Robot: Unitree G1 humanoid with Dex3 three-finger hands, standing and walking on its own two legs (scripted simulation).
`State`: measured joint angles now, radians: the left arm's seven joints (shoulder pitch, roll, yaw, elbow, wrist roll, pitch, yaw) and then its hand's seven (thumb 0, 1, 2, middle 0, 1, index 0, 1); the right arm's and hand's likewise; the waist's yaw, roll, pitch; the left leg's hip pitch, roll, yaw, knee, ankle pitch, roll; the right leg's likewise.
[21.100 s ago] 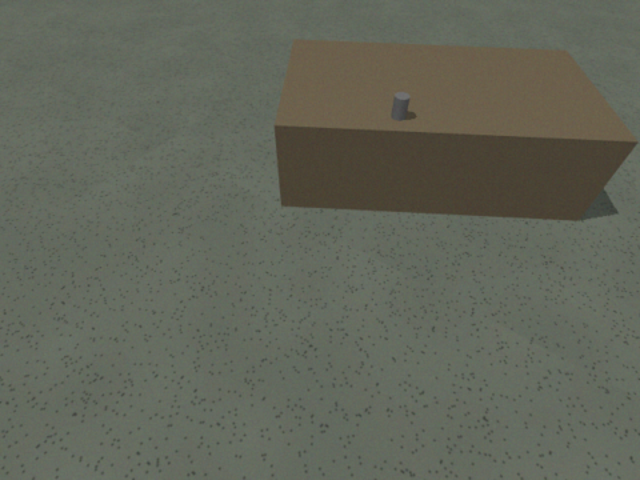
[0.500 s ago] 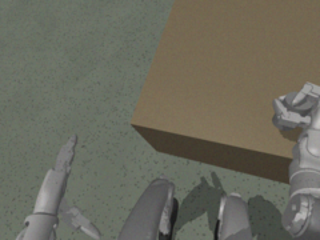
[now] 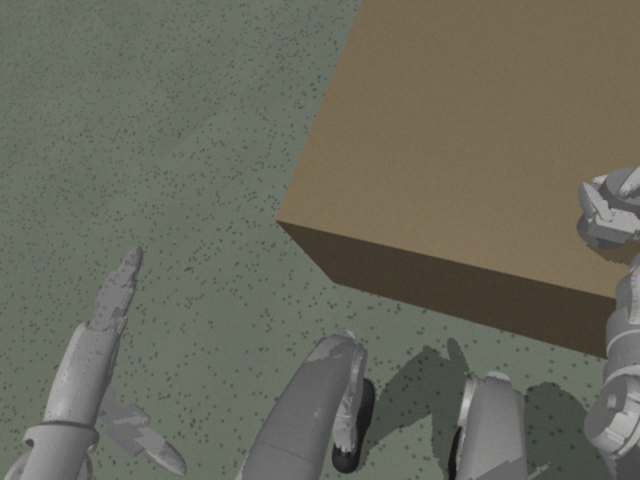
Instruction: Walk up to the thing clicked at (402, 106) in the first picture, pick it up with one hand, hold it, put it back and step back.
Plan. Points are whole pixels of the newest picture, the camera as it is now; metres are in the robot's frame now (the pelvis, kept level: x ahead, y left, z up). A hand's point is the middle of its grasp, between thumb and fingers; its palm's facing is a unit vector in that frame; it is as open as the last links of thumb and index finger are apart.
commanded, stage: lower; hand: right
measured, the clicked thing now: (616, 210) +0.48 -0.22 -0.08
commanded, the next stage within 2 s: loosen in 0.58 s
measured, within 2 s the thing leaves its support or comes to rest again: rests again in 0.38 s
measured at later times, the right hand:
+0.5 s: hand (612, 201) +0.49 -0.21 -0.08, palm faces +0.22 +0.97 +0.01, open 5.0 cm
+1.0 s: hand (614, 199) +0.50 -0.22 -0.08, palm faces +0.22 +0.98 +0.01, open 6.2 cm
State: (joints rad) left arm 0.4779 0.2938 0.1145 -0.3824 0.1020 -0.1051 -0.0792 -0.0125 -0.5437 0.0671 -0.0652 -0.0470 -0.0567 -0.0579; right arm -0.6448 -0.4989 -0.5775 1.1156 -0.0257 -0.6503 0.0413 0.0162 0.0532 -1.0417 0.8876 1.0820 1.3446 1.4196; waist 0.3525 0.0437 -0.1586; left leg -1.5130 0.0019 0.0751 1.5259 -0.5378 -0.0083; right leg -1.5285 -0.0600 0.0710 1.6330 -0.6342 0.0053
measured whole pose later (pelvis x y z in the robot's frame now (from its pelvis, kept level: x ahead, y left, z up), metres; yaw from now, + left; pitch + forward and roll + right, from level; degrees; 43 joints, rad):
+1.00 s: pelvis -0.02 +0.00 -0.04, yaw +1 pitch +31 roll +6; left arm 0.51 0.35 0.18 -0.52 0.07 -0.14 -0.09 -0.01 -0.53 0.05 -0.08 -0.05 -0.08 -0.06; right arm -0.70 -0.59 -0.61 1.11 -0.03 -0.62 0.07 0.00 0.01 -0.73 0.96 0.88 1.16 0.99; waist 0.39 0.05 -0.15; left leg -1.66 0.00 0.08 1.64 -0.54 -0.01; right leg -1.67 -0.06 0.08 1.75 -0.64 0.01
